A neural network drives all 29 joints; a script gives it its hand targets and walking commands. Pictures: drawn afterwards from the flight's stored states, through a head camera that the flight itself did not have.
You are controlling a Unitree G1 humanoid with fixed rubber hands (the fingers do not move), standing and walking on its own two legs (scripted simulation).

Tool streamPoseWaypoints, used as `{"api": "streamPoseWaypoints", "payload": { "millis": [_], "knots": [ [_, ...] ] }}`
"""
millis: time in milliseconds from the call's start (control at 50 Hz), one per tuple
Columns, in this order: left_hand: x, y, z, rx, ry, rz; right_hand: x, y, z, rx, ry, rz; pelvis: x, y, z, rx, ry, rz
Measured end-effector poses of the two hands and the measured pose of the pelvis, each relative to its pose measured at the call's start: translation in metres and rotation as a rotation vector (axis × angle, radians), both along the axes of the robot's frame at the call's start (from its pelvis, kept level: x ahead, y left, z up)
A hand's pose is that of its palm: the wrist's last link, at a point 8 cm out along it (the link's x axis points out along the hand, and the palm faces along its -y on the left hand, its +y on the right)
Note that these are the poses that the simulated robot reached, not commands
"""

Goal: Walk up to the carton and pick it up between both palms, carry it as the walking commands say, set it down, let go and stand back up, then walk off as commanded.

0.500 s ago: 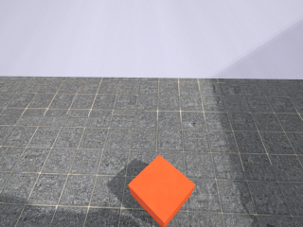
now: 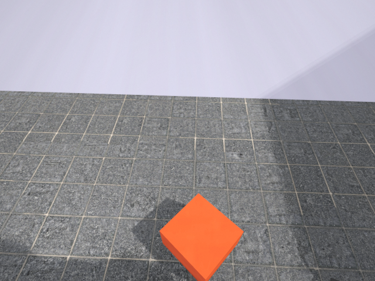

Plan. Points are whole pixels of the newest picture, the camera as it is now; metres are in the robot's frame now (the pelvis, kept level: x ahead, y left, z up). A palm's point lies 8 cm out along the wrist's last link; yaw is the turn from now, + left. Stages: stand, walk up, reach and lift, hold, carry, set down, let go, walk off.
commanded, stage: walk up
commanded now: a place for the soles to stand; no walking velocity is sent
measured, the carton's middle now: (200, 237) +0.43 -0.04 -0.64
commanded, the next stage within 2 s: none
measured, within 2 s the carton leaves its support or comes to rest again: neither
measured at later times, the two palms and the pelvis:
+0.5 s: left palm out of the picture +0.09 +0.32 -0.09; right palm out of the picture +0.10 -0.31 -0.10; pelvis +0.01 -0.01 +0.00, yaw +0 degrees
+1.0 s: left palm out of the picture +0.01 +0.39 -0.07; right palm out of the picture +0.16 -0.25 -0.10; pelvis +0.00 +0.05 -0.01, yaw -1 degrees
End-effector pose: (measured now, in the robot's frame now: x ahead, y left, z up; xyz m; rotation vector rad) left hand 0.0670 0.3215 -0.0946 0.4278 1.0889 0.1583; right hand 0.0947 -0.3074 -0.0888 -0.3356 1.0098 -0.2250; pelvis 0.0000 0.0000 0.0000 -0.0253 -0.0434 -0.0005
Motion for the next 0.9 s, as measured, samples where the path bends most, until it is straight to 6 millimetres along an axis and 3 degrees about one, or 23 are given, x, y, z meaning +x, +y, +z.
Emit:
{"api": "streamPoseWaypoints", "payload": {
  "millis": [140,760,800,900],
  "knots": [
    [0.018,-0.008,0.003,0.006,-0.031,-0.014,0.002,-0.007,-0.003,0.007,0.007,-0.004,0.004,-0.007,-0.001,0.008,0.006,-0.004],
    [0.027,-0.001,0.007,0.019,-0.036,-0.01,0.012,-0.001,-0.004,0.014,0.015,-0.004,0.01,-0.002,0.001,0.002,0.007,-0.002],
    [0.018,0.001,0.008,0.051,-0.033,-0.002,0.016,-0.001,-0.006,0.025,0.029,-0.013,0.01,-0.003,0.0,0.003,0.005,-0.008],
    [-0.027,0.026,0.015,0.141,0.054,0.03,0.043,0.019,-0.007,0.063,-0.029,-0.008,0.005,0.012,-0.001,-0.006,-0.005,-0.025]
  ]
}}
